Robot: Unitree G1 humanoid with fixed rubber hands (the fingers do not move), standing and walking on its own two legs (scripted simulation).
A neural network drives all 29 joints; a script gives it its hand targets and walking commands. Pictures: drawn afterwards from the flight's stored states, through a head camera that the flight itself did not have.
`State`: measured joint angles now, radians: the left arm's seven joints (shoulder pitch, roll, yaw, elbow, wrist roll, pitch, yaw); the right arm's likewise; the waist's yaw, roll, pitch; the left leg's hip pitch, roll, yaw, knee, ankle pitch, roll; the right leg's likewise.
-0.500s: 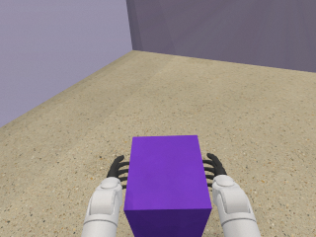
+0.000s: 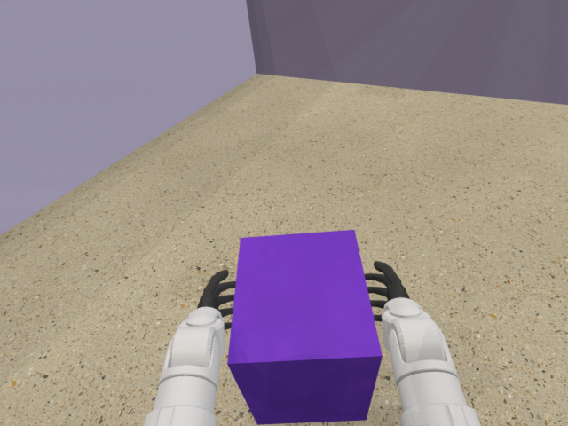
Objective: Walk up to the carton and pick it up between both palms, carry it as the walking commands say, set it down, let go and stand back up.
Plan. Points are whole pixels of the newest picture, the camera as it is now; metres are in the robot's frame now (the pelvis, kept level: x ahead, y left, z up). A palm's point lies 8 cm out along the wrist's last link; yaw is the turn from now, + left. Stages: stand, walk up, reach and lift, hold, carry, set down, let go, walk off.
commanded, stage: set down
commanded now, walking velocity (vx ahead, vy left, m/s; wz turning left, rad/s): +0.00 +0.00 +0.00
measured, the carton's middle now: (304, 330) +0.32 +0.01 -0.05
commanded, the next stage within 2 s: none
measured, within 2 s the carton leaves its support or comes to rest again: neither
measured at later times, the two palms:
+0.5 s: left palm (207, 342) +0.29 +0.18 -0.04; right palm (375, 336) +0.31 -0.10 -0.05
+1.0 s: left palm (230, 362) +0.31 +0.16 -0.15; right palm (378, 364) +0.32 -0.12 -0.16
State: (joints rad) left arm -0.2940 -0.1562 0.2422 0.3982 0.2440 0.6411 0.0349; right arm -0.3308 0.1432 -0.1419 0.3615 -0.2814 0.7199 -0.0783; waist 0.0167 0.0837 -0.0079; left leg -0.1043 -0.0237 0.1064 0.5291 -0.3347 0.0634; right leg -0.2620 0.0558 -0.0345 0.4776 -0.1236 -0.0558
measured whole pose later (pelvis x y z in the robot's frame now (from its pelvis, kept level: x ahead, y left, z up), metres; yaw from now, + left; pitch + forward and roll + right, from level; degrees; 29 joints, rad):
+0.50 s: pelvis -0.03 +0.03 -0.02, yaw +1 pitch +1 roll -2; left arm -0.49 -0.16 0.38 0.70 0.30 0.30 0.07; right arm -0.49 0.15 -0.36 0.66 -0.29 0.33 -0.07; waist 0.02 0.07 0.12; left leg -0.39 -0.03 0.11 0.76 -0.39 0.10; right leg -0.50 0.05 -0.03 0.61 -0.12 -0.05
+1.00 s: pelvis -0.03 +0.02 -0.05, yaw +1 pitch +22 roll -1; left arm -0.51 -0.10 0.24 0.72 0.13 -0.07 0.13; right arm -0.48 0.08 -0.26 0.64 -0.19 -0.04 -0.12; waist 0.02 0.07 0.11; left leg -0.90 -0.03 0.10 0.89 -0.39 0.09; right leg -1.01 0.04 -0.03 0.74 -0.12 -0.04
